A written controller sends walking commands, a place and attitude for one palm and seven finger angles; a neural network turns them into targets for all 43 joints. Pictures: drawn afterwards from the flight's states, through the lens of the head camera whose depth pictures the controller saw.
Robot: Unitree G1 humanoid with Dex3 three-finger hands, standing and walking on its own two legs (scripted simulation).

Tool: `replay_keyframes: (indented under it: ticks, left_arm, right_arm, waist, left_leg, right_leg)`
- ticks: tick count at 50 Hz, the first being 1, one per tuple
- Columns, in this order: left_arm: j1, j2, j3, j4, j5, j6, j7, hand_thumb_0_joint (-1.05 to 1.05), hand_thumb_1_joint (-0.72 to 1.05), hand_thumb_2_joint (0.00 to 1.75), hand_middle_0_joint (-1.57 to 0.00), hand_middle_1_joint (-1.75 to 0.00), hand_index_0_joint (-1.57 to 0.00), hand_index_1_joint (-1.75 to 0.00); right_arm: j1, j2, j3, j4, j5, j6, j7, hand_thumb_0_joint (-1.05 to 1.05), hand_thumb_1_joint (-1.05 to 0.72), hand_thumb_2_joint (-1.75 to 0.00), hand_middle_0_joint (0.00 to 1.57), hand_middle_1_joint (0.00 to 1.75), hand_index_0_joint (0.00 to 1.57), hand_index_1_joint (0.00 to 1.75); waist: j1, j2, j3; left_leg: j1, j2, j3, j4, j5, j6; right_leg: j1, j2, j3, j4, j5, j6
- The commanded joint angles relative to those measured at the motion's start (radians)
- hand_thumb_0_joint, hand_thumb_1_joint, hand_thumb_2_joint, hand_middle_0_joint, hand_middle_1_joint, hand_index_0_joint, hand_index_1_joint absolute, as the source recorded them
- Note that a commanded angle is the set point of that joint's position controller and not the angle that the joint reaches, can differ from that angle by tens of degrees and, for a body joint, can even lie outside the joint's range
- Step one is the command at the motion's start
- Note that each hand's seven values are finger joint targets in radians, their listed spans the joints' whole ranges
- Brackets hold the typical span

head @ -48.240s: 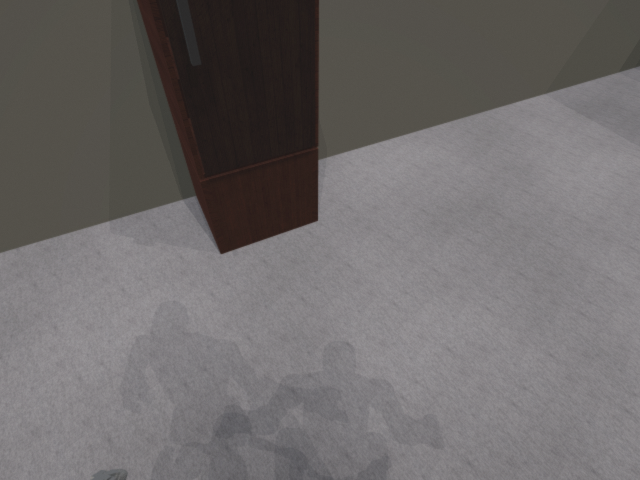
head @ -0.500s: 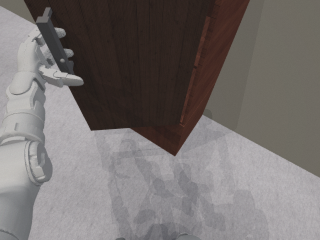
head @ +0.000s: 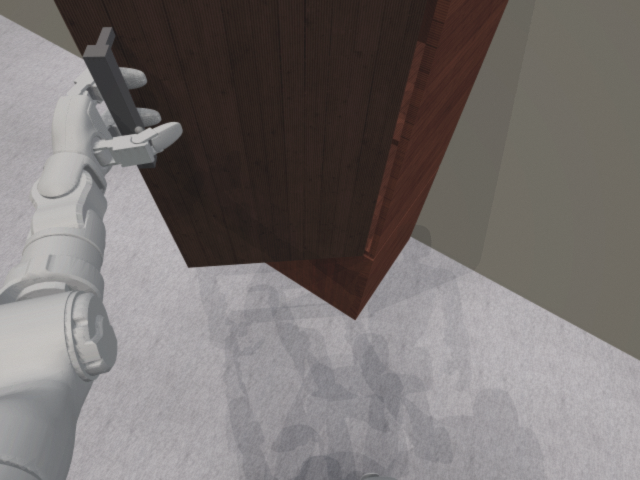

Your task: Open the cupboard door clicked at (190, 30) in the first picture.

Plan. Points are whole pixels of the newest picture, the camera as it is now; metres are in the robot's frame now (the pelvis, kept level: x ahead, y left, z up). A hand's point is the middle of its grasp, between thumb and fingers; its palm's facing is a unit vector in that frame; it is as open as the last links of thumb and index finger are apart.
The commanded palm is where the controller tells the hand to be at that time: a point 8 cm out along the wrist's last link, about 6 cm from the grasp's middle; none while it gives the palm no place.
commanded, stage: close the thumb around the handle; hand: left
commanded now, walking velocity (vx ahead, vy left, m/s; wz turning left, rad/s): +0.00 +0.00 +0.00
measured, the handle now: (128, 103) +0.56 +0.20 +0.14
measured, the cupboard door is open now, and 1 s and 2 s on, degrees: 40 57 81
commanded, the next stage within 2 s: pull the door open along its arc in 0.30 s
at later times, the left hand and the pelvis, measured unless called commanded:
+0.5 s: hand (139, 130) +0.50 +0.18 +0.15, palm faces +0.02 -1.00 +0.01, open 5.7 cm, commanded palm +0.47 +0.23 +0.14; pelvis +0.00 +0.00 +0.00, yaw +0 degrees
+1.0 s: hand (156, 197) +0.40 +0.15 +0.15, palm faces +0.16 -0.98 +0.10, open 6.3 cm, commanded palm +0.34 +0.20 +0.14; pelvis +0.01 +0.00 +0.01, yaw -1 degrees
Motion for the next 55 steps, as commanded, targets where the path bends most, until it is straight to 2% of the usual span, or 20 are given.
replay_keyframes:
  ticks: [1,3,5,7,8,10,13,14,15,20,21,26,32,34,36,43,44,45,48,55]
  left_arm:
    - [-0.482,0.270,0.028,-0.214,-0.017,-0.074,-0.009,0.00,0.68,0.80,-0.38,-1.33,-0.38,-1.33]
    - [-0.504,0.238,0.001,-0.212,-0.019,-0.074,-0.011,0.00,0.79,0.85,-0.39,-1.34,-0.39,-1.34]
    - [-0.502,0.238,0.003,-0.236,-0.024,-0.078,-0.012,0.00,0.90,0.90,-0.40,-1.35,-0.40,-1.35]
    - [-0.508,0.213,-0.012,-0.245,-0.028,-0.078,-0.013,0.00,0.90,0.90,-0.40,-1.35,-0.40,-1.35]
    - [-0.503,0.222,0.002,-0.231,-0.035,-0.078,-0.009,0.00,0.90,0.90,-0.40,-1.35,-0.40,-1.35]
    - [-0.499,0.270,0.032,-0.232,-0.028,-0.074,-0.008,0.00,0.90,0.90,-0.40,-1.35,-0.40,-1.35]
    - [-0.503,0.249,0.010,-0.213,-0.025,-0.068,-0.007,0.00,0.90,0.90,-0.40,-1.35,-0.40,-1.35]
    - [-0.501,0.283,0.032,-0.213,-0.019,-0.068,-0.005,0.00,0.90,0.90,-0.40,-1.35,-0.40,-1.35]
    - [-0.505,0.248,0.001,-0.203,-0.018,-0.064,-0.007,0.00,0.90,0.90,-0.40,-1.35,-0.40,-1.35]
    - [-0.502,0.286,0.035,-0.225,-0.018,-0.077,-0.004,0.00,0.90,0.90,-0.40,-1.35,-0.40,-1.35]
    - [-0.508,0.262,0.016,-0.218,-0.020,-0.075,-0.006,0.00,0.90,0.90,-0.40,-1.35,-0.40,-1.35]
    - [-0.385,0.242,0.025,-0.271,-0.035,-0.083,-0.016,0.00,0.90,0.90,-0.40,-1.35,-0.40,-1.35]
    - [-0.173,0.201,0.038,-0.413,-0.078,-0.059,-0.027,0.00,0.90,0.90,-0.40,-1.35,-0.40,-1.35]
    - [-0.092,0.194,0.046,-0.511,-0.093,-0.045,-0.024,0.00,0.90,0.90,-0.40,-1.35,-0.40,-1.35]
    - [0.027,0.134,0.019,-0.577,-0.111,-0.013,-0.024,0.00,0.90,0.90,-0.40,-1.35,-0.40,-1.35]
    - [0.308,0.053,-0.003,-0.892,-0.143,0.079,0.017,0.00,0.90,0.90,-0.40,-1.35,-0.40,-1.35]
    - [0.298,0.016,0.122,-0.996,-0.196,0.104,0.163,0.00,0.90,0.90,-0.40,-1.35,-0.40,-1.35]
    - [0.365,-0.099,0.021,-1.030,-0.171,0.133,0.233,0.00,0.90,0.90,-0.40,-1.35,-0.40,-1.35]
    - [0.452,-0.182,-0.030,-1.119,-0.099,0.182,0.409,0.00,0.90,0.90,-0.40,-1.35,-0.40,-1.35]
    - [0.448,-0.422,-0.271,-1.311,0.087,0.332,0.716,0.00,0.90,0.90,-0.40,-1.35,-0.40,-1.35]
  right_arm:
    - [0.136,-0.174,-0.065,-0.056,0.001,-0.015,-0.020,0.00,-0.90,-0.90,0.20,0.30,0.20,0.30]
    - [0.137,-0.172,-0.063,-0.054,0.000,-0.015,-0.021,0.00,-0.90,-0.90,0.20,0.30,0.20,0.30]
    - [0.136,-0.175,-0.067,-0.056,0.001,-0.016,-0.020,0.00,-0.90,-0.90,0.20,0.30,0.20,0.30]
    - [0.133,-0.171,-0.066,-0.054,0.000,-0.017,-0.018,0.00,-0.90,-0.90,0.20,0.30,0.20,0.30]
    - [0.141,-0.174,-0.066,-0.049,-0.001,-0.016,-0.019,0.00,-0.90,-0.90,0.20,0.30,0.20,0.30]
    - [0.141,-0.178,-0.068,-0.049,0.000,-0.013,-0.021,0.00,-0.90,-0.90,0.20,0.30,0.20,0.30]
    - [0.137,-0.175,-0.063,-0.051,0.000,-0.011,-0.022,0.00,-0.90,-0.90,0.20,0.30,0.20,0.30]
    - [0.138,-0.179,-0.064,-0.050,0.001,-0.009,-0.023,0.00,-0.90,-0.90,0.20,0.30,0.20,0.30]
    - [0.132,-0.177,-0.063,-0.055,0.003,-0.010,-0.023,0.00,-0.90,-0.90,0.20,0.30,0.20,0.30]
    - [0.140,-0.179,-0.066,-0.054,-0.002,-0.014,-0.021,0.00,-0.90,-0.90,0.20,0.30,0.20,0.30]
    - [0.139,-0.175,-0.063,-0.055,-0.001,-0.015,-0.020,0.00,-0.90,-0.90,0.20,0.30,0.20,0.30]
    - [0.121,-0.172,-0.067,-0.078,0.001,-0.013,-0.015,0.00,-0.90,-0.90,0.20,0.30,0.20,0.30]
    - [0.073,-0.164,-0.076,-0.124,0.014,-0.008,-0.011,0.00,-0.90,-0.90,0.20,0.30,0.20,0.30]
    - [0.050,-0.159,-0.077,-0.142,0.019,-0.009,-0.009,0.00,-0.90,-0.90,0.20,0.30,0.20,0.30]
    - [0.024,-0.149,-0.079,-0.161,0.026,-0.013,-0.004,0.00,-0.90,-0.90,0.20,0.30,0.20,0.30]
    - [-0.086,-0.127,-0.073,-0.211,0.039,-0.029,-0.002,0.00,-0.90,-0.90,0.20,0.30,0.20,0.30]
    - [-0.140,-0.082,-0.068,-0.223,0.039,-0.044,0.004,0.00,-0.90,-0.90,0.20,0.30,0.20,0.30]
    - [-0.162,-0.077,-0.065,-0.216,0.034,-0.053,0.013,0.00,-0.90,-0.90,0.20,0.30,0.20,0.30]
    - [-0.192,-0.070,-0.066,-0.194,0.018,-0.057,0.025,0.00,-0.90,-0.90,0.20,0.30,0.20,0.30]
    - [-0.307,-0.028,-0.052,-0.190,-0.030,-0.007,0.021,0.00,-0.90,-0.90,0.20,0.30,0.20,0.30]
  waist:
    - [-0.012,0.037,-0.391]
    - [-0.023,0.052,-0.365]
    - [-0.016,0.056,-0.410]
    - [-0.017,0.083,-0.411]
    - [-0.021,0.041,-0.399]
    - [-0.011,0.036,-0.416]
    - [-0.021,0.037,-0.371]
    - [-0.012,0.038,-0.382]
    - [-0.023,0.044,-0.369]
    - [-0.010,0.054,-0.413]
    - [-0.016,0.048,-0.405]
    - [0.024,0.064,-0.425]
    - [0.074,0.012,-0.427]
    - [0.097,0.038,-0.437]
    - [0.112,-0.001,-0.413]
    - [0.155,-0.012,-0.335]
    - [0.243,-0.017,-0.340]
    - [0.212,0.008,-0.304]
    - [0.198,-0.090,-0.244]
    - [0.176,-0.040,-0.237]
  left_leg:
    - [0.281,-0.040,-0.056,-0.032,0.365,0.031]
    - [0.284,-0.042,-0.060,-0.030,0.355,0.032]
    - [0.313,-0.039,-0.067,-0.033,0.373,0.029]
    - [0.330,-0.037,-0.069,-0.030,0.381,0.025]
    - [0.320,-0.038,-0.070,-0.026,0.389,0.031]
    - [0.297,-0.039,-0.065,-0.030,0.379,0.031]
    - [0.266,-0.044,-0.059,-0.034,0.350,0.035]
    - [0.269,-0.042,-0.063,-0.038,0.345,0.032]
    - [0.273,-0.043,-0.064,-0.041,0.327,0.031]
    - [0.281,-0.043,-0.064,-0.036,0.341,0.031]
    - [0.278,-0.044,-0.063,-0.038,0.338,0.031]
    - [0.300,-0.042,-0.057,-0.045,0.368,0.027]
    - [0.311,-0.040,-0.033,-0.064,0.433,0.032]
    - [0.339,-0.041,-0.029,-0.070,0.495,0.033]
    - [0.332,-0.041,-0.019,-0.085,0.504,0.033]
    - [0.364,-0.044,-0.002,-0.129,0.513,0.032]
    - [0.333,-0.053,-0.003,-0.133,0.506,0.017]
    - [0.354,-0.051,0.002,-0.149,0.491,0.010]
    - [0.353,-0.039,-0.008,-0.163,0.468,0.007]
    - [0.418,-0.042,-0.012,-0.184,0.415,0.001]
  right_leg:
    - [0.126,0.029,0.032,-0.061,0.421,0.006]
    - [0.103,0.028,0.027,-0.062,0.401,0.003]
    - [0.109,0.029,0.027,-0.060,0.404,0.003]
    - [0.092,0.030,0.023,-0.058,0.398,0.001]
    - [0.099,0.032,0.021,-0.060,0.406,0.002]
    - [0.126,0.030,0.028,-0.059,0.420,0.005]
    - [0.127,0.028,0.028,-0.065,0.409,0.004]
    - [0.127,0.028,0.029,-0.064,0.403,0.004]
    - [0.105,0.028,0.028,-0.067,0.379,0.005]
    - [0.129,0.028,0.033,-0.064,0.394,0.005]
    - [0.129,0.029,0.031,-0.066,0.394,0.005]
    - [0.153,0.031,0.024,-0.058,0.409,-0.001]
    - [0.247,0.034,0.023,-0.064,0.502,-0.004]
    - [0.276,0.033,0.021,-0.065,0.545,-0.005]
    - [0.312,0.030,0.018,-0.073,0.575,-0.003]
    - [0.379,0.018,0.011,-0.096,0.599,-0.003]
    - [0.398,0.019,0.000,-0.108,0.574,-0.002]
    - [0.389,0.018,-0.004,-0.113,0.557,-0.001]
    - [0.381,0.014,-0.013,-0.127,0.518,0.002]
    - [0.395,-0.016,0.000,-0.160,0.447,-0.006]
